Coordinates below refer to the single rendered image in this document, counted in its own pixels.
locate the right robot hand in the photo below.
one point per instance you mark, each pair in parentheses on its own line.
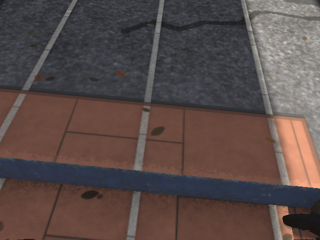
(304,222)

